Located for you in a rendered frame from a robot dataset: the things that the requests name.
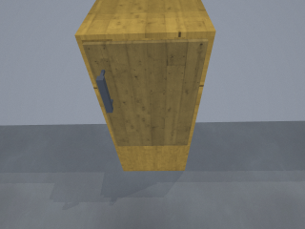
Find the handle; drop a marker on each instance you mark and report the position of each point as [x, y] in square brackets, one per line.
[104, 92]

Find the cupboard door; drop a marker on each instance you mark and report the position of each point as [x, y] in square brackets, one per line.
[154, 86]

